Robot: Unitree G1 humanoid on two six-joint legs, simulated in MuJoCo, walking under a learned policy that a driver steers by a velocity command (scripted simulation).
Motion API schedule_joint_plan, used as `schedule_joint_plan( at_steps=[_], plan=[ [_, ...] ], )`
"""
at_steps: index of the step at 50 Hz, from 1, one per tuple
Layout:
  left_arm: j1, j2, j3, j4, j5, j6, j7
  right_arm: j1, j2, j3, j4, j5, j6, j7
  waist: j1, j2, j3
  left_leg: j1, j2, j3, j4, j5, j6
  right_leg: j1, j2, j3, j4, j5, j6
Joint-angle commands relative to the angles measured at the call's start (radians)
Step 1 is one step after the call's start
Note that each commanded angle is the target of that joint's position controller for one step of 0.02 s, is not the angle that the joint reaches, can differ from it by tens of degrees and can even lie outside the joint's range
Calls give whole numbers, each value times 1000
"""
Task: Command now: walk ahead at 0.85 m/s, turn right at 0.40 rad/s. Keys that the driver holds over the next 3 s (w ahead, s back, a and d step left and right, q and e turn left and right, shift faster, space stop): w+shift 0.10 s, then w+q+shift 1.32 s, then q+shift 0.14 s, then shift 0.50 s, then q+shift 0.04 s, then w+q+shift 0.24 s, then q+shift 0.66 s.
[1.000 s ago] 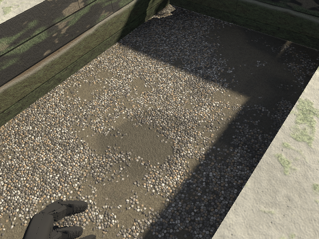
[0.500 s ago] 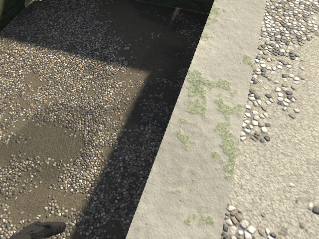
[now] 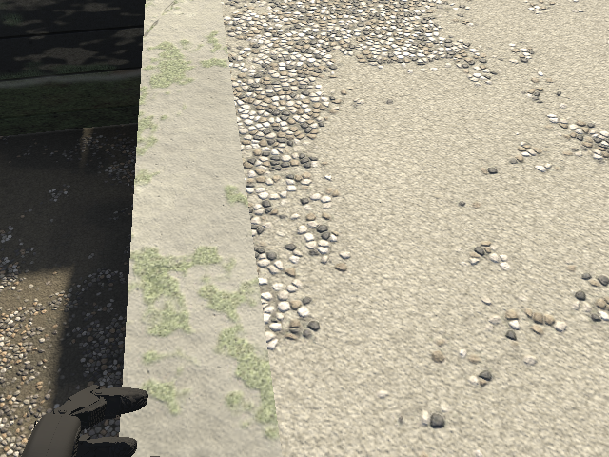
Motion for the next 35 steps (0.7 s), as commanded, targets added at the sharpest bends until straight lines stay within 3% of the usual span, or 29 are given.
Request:
schedule_joint_plan(
  at_steps=[1,3,5,6,7,8,9,10,11,12,13,14,15,16,18,22,24,25,27,28,29,30,31,32,33,34,35],
  plan=[
    [-58,95,11,-62,9,-9,-22,-64,-150,-34,-98,1,-56,13,14,21,73,111,246,-310,-334,-199,133,-147,-67,-7,-90,38,13],
    [-136,73,-7,-80,-8,-13,-40,-14,-166,-40,-81,-4,-50,15,-34,91,95,95,230,-204,-372,-153,116,-17,-90,-113,-299,-38,6],
    [-166,80,-7,-90,-15,-22,-53,1,-195,-52,-61,-4,-40,15,-45,166,126,45,230,-132,-405,-118,107,142,-107,-196,-474,-122,-13],
    [-166,64,-17,-86,-14,-30,-57,29,-193,-51,-38,11,-26,17,-52,197,140,29,232,-124,-400,-77,118,221,-111,-232,-563,-150,-27],
    [-128,68,-13,-73,-8,-35,-48,46,-179,-50,-19,19,-15,25,-38,207,128,42,233,-122,-332,63,124,295,-90,-266,-625,-172,-41],
    [24,74,-6,-21,0,-44,-33,40,-159,-43,-9,32,-9,34,38,175,68,24,208,-87,-164,265,121,468,-49,-289,-692,-103,-58],
    [272,122,22,56,3,-55,-17,0,-131,-35,-23,42,-15,39,164,116,-51,-120,154,-28,128,414,101,781,-62,-231,-665,-84,-74],
    [507,231,48,73,20,-64,3,-83,-45,-10,-92,37,-26,42,286,-133,-184,-392,79,-13,550,-23,74,1027,-377,146,-776,-478,-79],
    [524,339,75,77,7,-65,31,-185,-11,-9,-172,59,-34,35,292,-331,-159,-689,-78,-145,776,-193,73,1026,-504,533,-973,-558,-89],
    [475,271,64,83,12,-72,46,-215,-44,-14,-163,47,-30,26,253,-150,-46,-768,-14,-217,851,-88,82,952,-508,454,-954,-506,-91],
    [415,189,38,82,10,-81,49,-198,-54,-16,-136,36,-30,34,201,-69,-9,-713,30,-196,816,-7,81,849,-468,331,-929,-404,-81],
    [346,134,21,88,12,-86,43,-159,-46,-18,-105,43,-23,49,136,-49,34,-646,65,-182,769,45,60,760,-417,221,-953,-295,-65],
    [290,94,6,84,7,-93,47,-125,-48,-20,-73,35,-11,65,93,-65,53,-593,86,-168,745,83,41,694,-376,133,-985,-207,-51],
    [274,70,-2,86,6,-102,51,-102,-39,-21,-53,32,3,77,76,-100,56,-555,92,-155,755,106,27,655,-359,73,-1003,-111,-41],
    [310,50,-7,122,-9,-121,50,-132,-24,-20,-43,32,22,88,69,-86,109,-595,84,-141,782,163,22,641,-339,-43,-1040,65,-16],
    [405,21,-19,202,-15,-138,53,-288,-11,-6,-80,38,28,90,78,-52,177,-643,41,-48,679,282,51,668,-278,-269,-1062,480,35],
    [451,31,-21,245,-16,-131,62,-355,5,16,-103,39,22,97,79,-46,199,-628,16,25,561,303,88,714,-261,-328,-1067,669,57],
    [447,40,-22,252,-16,-128,69,-374,5,25,-112,38,20,99,66,-37,195,-565,-7,70,479,307,110,714,-247,-370,-1052,814,81],
    [433,100,-13,253,-12,-125,94,-384,-10,31,-126,35,25,105,31,-72,149,-371,-68,153,329,301,158,716,-268,-411,-960,1260,104],
    [434,126,-8,260,-11,-123,117,-341,-34,26,-116,34,33,106,-7,-105,116,-268,-99,169,304,282,170,725,-293,-413,-877,1428,108],
    [400,151,-1,252,-7,-116,136,-215,-73,11,-80,32,39,103,-77,-115,59,-119,-128,159,291,255,189,706,-315,-404,-723,1542,112],
    [312,184,8,225,0,-105,146,13,-123,-14,-15,29,44,93,-197,-112,-18,129,-132,99,284,210,229,587,-336,-376,-457,1582,110],
    [195,221,25,191,-9,-89,137,258,-188,-51,58,41,37,75,-331,-22,-99,382,-70,-31,147,268,318,428,-267,-372,23,1199,95],
    [75,136,16,173,-3,-83,102,229,-206,-74,92,98,34,46,-304,256,-29,519,-32,-113,34,306,333,111,-19,-364,473,-151,61],
    [232,11,-24,83,10,-96,97,61,-268,-70,48,65,32,34,-40,222,-47,566,92,-408,175,587,415,-158,-64,-208,700,-306,68],
    [254,61,-29,15,-1,-120,88,47,-273,-84,-8,56,31,15,-57,149,-238,677,250,-776,-57,184,542,-249,-77,-16,660,-272,68],
    [213,95,-35,20,12,-139,75,10,-197,-69,-8,44,35,-4,-19,-12,-41,448,258,-858,-266,-102,481,-278,-125,-12,493,-189,34]
  ],
)
Next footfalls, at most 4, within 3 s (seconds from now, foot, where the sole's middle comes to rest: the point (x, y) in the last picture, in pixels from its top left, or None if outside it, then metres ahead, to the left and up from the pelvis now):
0.18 right None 0.17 -0.20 -0.77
0.64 left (346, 436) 0.58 -0.09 -0.77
1.00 right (357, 286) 0.99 -0.16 -0.77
1.46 left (206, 262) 1.10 0.25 -0.77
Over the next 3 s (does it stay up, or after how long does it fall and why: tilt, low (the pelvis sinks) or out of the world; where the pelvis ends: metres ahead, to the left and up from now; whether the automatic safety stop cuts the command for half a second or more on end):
stays up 1.17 0.17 0.00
